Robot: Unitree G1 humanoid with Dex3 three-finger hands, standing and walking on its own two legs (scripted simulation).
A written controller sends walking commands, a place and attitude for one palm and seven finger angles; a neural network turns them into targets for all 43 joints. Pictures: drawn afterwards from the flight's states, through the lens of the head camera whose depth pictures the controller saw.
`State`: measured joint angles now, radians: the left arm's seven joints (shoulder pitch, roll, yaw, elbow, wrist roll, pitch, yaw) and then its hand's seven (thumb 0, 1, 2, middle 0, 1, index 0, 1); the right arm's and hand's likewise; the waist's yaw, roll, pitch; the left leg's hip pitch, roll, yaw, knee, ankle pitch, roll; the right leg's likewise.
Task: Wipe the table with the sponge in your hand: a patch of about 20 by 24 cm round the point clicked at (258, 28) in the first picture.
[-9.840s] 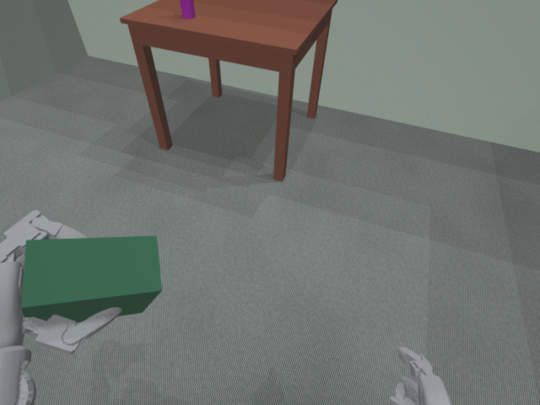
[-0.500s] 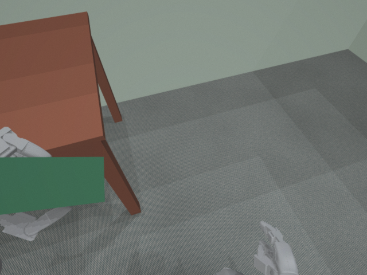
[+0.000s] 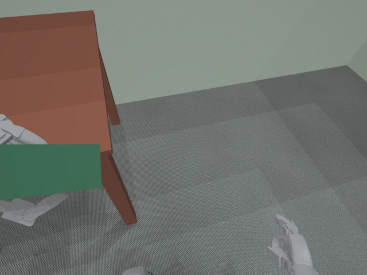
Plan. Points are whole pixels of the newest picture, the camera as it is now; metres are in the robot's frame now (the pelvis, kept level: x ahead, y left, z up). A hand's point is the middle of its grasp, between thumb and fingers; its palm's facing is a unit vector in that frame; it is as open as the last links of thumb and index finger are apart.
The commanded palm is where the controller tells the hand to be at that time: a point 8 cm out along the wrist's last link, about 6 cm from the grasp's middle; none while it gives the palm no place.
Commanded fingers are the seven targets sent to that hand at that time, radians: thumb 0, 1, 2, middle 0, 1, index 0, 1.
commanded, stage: come to a stop and stand still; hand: left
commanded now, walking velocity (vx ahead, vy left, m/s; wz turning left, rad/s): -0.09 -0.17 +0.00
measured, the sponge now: (62, 171) +0.24 +0.21 +0.16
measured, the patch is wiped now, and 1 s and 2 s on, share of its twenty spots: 0.00 0.00 0.00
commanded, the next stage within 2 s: look again from close up in 1.40 s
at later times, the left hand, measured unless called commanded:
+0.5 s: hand (41, 226) +0.16 +0.20 +0.17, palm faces +0.38 -0.83 -0.40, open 10.3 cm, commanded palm +0.10 +0.25 +0.19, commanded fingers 0.00 0.10 1.30 -1.20 -1.60 -1.20 -1.60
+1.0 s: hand (26, 274) +0.11 +0.19 +0.17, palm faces +0.38 -0.84 -0.40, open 10.3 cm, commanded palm +0.06 +0.24 +0.19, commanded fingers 0.00 0.10 1.30 -1.20 -1.60 -1.20 -1.60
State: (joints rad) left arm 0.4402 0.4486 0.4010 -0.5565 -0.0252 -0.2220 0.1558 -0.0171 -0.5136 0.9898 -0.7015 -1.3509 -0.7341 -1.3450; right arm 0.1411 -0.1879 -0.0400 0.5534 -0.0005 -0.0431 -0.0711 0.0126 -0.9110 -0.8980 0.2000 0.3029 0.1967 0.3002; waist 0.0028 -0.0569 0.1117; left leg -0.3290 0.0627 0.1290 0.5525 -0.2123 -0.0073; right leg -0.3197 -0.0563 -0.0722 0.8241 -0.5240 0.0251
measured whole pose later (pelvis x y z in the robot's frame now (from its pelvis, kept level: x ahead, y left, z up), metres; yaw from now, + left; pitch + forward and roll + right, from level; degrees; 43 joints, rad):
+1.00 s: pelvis -0.10 -0.04 +0.01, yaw +0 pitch -2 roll +0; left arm 0.47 0.35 0.29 -0.45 -0.02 -0.15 0.15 -0.02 -0.51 0.99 -0.70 -1.35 -0.74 -1.34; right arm 0.23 -0.19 0.04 0.62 -0.01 -0.03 -0.07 0.01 -0.91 -0.90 0.21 0.30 0.20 0.30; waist 0.00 0.01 0.02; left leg -0.25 0.01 0.04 0.52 -0.26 0.01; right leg -0.29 0.03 -0.14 0.44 -0.14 -0.08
